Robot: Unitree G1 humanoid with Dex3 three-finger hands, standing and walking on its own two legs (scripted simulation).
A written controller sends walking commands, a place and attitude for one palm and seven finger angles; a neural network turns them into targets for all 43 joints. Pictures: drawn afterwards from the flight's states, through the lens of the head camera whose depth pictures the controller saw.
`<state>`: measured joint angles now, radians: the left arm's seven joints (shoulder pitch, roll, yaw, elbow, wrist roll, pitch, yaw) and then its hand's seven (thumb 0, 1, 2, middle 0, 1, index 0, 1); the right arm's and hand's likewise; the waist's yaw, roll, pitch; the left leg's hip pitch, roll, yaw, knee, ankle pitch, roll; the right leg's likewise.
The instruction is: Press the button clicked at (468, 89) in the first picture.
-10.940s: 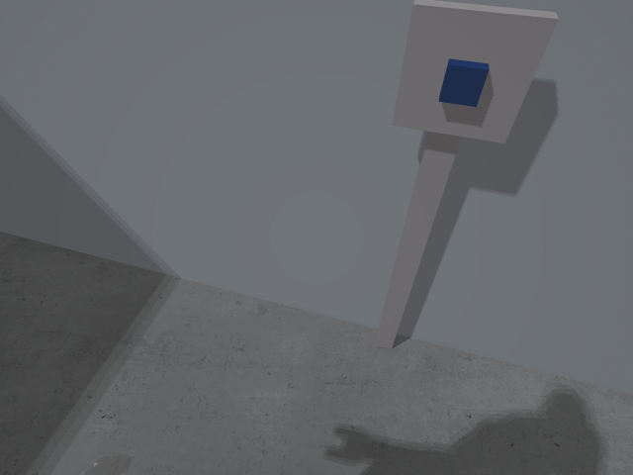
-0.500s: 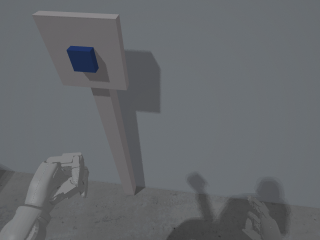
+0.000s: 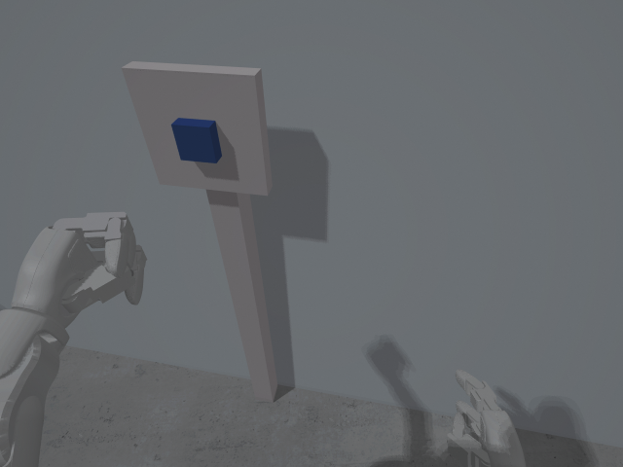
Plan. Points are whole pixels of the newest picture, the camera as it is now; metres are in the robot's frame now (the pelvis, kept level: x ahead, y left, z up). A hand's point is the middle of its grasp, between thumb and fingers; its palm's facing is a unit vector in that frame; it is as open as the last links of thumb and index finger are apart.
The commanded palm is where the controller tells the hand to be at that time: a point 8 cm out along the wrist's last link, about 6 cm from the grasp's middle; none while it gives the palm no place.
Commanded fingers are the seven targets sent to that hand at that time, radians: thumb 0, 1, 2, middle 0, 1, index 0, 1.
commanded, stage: raise the hand and make a fist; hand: left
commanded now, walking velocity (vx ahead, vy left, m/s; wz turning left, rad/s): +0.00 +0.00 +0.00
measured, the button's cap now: (198, 139) +0.51 +0.24 +0.21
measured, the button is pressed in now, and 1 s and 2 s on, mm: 0 0 0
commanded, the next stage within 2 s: aim a knuckle at the button in 0.40 s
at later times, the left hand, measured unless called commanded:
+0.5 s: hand (154, 276) +0.24 +0.20 +0.19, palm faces -0.01 -0.99 -0.12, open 3.1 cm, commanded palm +0.21 +0.24 +0.20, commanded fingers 0.00 0.90 0.90 -1.30 -1.50 -1.30 -1.50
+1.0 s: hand (175, 236) +0.31 +0.20 +0.19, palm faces -0.05 -1.00 -0.08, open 3.1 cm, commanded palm +0.28 +0.25 +0.19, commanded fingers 0.00 0.90 0.90 -1.30 -1.50 -1.30 -1.50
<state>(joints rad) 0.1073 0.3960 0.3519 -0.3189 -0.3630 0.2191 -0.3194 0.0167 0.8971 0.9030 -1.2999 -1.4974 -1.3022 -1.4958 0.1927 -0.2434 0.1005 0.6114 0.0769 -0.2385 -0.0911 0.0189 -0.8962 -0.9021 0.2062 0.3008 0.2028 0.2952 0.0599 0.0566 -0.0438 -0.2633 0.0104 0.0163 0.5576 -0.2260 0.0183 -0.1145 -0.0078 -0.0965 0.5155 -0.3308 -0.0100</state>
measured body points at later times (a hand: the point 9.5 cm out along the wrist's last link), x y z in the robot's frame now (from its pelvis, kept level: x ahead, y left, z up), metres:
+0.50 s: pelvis +0.00 -0.02 +0.00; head -0.04 -0.04 +0.45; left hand +0.24 +0.25 +0.20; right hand +0.21 -0.24 -0.06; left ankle +0.05 +0.11 -0.73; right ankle -0.03 -0.11 -0.73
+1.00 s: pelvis +0.01 -0.01 +0.00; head -0.01 -0.03 +0.45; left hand +0.31 +0.26 +0.19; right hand +0.20 -0.24 -0.06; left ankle +0.05 +0.11 -0.73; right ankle -0.03 -0.11 -0.73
